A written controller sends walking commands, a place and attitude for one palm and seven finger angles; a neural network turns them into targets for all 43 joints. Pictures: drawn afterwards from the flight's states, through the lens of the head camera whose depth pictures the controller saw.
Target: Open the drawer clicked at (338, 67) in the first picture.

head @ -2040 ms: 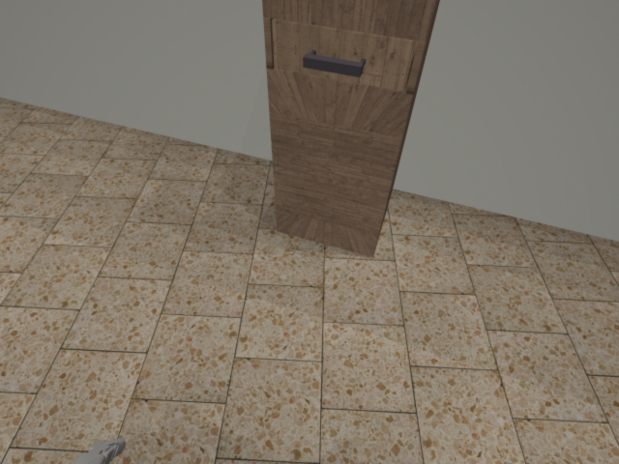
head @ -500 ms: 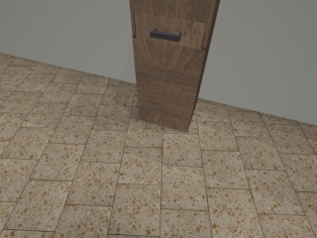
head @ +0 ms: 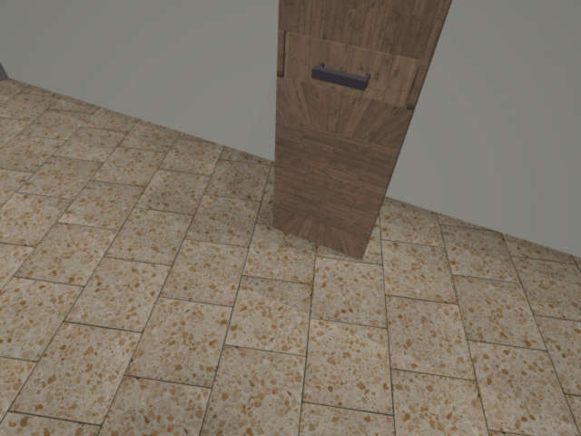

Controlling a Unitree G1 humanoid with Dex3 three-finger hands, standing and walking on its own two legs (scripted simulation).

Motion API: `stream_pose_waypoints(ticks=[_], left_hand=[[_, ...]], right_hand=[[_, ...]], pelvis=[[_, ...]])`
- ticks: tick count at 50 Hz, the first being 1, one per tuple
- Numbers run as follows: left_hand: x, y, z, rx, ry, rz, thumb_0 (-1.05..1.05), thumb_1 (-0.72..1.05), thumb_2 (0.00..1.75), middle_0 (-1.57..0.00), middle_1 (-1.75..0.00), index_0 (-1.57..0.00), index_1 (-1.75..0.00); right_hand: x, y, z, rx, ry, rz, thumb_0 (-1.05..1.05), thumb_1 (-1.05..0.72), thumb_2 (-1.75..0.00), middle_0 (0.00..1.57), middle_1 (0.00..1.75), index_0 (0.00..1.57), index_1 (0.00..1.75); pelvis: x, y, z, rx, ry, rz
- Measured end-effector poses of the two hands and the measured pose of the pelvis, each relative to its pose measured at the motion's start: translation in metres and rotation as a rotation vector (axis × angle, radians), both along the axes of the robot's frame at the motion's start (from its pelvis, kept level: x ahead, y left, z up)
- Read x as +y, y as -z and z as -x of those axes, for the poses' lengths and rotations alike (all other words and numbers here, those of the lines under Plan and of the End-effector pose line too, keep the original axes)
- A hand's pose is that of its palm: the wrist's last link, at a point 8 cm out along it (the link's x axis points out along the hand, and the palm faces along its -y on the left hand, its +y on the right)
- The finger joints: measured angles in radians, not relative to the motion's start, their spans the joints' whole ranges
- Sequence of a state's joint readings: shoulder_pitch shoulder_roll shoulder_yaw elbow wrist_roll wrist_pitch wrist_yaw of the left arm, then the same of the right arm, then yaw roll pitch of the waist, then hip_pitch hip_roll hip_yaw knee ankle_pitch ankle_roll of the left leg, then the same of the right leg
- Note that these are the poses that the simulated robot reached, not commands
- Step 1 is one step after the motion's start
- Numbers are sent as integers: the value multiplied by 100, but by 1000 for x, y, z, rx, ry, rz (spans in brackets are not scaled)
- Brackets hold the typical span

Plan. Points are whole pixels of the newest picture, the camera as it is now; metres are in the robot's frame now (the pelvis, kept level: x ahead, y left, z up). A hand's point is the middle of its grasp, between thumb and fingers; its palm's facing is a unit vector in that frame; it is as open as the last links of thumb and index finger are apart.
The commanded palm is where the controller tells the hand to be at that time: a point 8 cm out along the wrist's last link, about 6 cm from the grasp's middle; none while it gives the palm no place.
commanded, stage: walk to a spot facing it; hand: left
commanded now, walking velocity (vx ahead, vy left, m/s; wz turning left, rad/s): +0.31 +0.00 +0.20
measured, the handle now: (341, 74) +1.03 -0.09 +0.04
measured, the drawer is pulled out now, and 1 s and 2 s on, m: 0.00 0.00 0.00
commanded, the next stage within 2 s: turn to face it in 0.14 s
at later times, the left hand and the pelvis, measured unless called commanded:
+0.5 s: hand (205, 375) +0.26 +0.16 -0.18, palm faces -0.03 -0.98 -0.21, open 7.3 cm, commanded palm none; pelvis +0.18 -0.01 -0.02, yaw -4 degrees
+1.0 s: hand (189, 345) +0.31 +0.20 -0.17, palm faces -0.13 -0.97 -0.20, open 7.4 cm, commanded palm none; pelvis +0.22 +0.02 +0.00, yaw -14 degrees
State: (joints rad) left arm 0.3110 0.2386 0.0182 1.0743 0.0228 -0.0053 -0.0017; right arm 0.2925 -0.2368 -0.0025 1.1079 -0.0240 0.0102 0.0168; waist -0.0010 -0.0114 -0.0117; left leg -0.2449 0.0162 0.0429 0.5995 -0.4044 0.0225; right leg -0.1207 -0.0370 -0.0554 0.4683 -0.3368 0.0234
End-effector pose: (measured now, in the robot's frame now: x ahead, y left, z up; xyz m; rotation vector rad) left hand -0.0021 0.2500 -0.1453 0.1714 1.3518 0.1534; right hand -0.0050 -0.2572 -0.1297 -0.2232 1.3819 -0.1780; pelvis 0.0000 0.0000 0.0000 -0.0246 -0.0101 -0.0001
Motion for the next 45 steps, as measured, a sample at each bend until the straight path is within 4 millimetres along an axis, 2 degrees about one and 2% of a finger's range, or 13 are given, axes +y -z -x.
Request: stream_pose_waypoints(ticks=[2,4,7,13,16,19,23,25,28,32,36,40,45], left_hand=[[2,9,10,58,-25,20,1,91,89,-20,-30,-20,-30],[3,9,12,117,-26,32,1,91,89,-20,-30,-20,-30],[3,2,-5,139,-23,42,1,91,89,-20,-30,-20,-30],[-3,-4,-82,34,-24,53,1,91,89,-20,-30,-20,-30],[-8,-4,-128,-16,-12,46,1,92,90,-20,-30,-20,-30],[-17,-2,-177,-56,23,37,1,93,90,-20,-30,-20,-30],[-32,7,-238,-121,72,19,1,93,90,-20,-30,-20,-30],[-37,9,-258,-155,78,6,1,92,90,-20,-30,-20,-30],[-43,5,-271,-160,79,-2,0,92,89,-20,-30,-20,-30],[-48,-3,-280,-125,101,-10,0,92,89,-20,-30,-20,-30],[-46,-9,-289,-116,124,-10,1,92,89,-20,-30,-20,-30],[-39,-12,-297,-118,136,-3,1,92,89,-20,-30,-20,-30],[-21,-9,-304,-111,144,5,1,91,89,-20,-30,-20,-30]], right_hand=[[13,3,-2,5,10,-4,1,-91,-90,20,30,20,30],[27,3,-2,7,37,-10,1,-91,-90,20,30,20,30],[46,-2,5,50,74,-30,1,-91,-90,20,30,20,30],[75,-10,14,186,112,-82,0,-91,-90,20,30,20,30],[81,-7,7,230,137,-101,0,-91,-90,20,30,20,30],[81,1,-8,248,166,-115,1,-90,-90,21,30,20,30],[66,25,-42,244,205,-123,1,-90,-90,21,30,20,30],[53,36,-68,219,208,-120,1,-90,-90,21,30,20,30],[33,39,-122,112,192,-95,1,-91,-90,20,30,20,30],[10,27,-197,-73,160,-65,1,-91,-90,20,30,19,30],[-1,12,-250,-208,139,-46,0,-91,-90,20,30,19,30],[-2,1,-275,-270,134,-30,0,-91,-90,20,30,19,30],[8,-5,-278,-270,151,-6,0,-91,-90,20,30,19,30]], pelvis=[[8,5,-11,-2,-1,-11],[14,4,-24,1,9,-16],[19,-3,-43,7,-2,-11],[19,-9,-81,7,-24,-15],[15,-7,-102,2,-11,-22],[8,0,-126,-7,16,-28],[-6,17,-164,-23,48,-33],[-12,24,-176,-26,63,-25],[-17,19,-183,-38,82,-19],[-21,9,-191,-22,110,-26],[-20,3,-199,-1,145,-35],[-14,1,-207,11,179,-36],[1,0,-217,23,215,-27]])
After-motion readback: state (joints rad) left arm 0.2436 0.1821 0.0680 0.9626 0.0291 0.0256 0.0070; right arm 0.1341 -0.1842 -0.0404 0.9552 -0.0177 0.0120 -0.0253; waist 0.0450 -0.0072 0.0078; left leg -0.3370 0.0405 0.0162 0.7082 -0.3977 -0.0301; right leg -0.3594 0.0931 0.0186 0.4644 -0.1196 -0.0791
